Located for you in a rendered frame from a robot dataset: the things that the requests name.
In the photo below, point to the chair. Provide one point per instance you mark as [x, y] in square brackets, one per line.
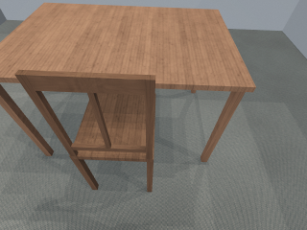
[118, 123]

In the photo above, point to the table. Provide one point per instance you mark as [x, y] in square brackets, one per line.
[184, 48]

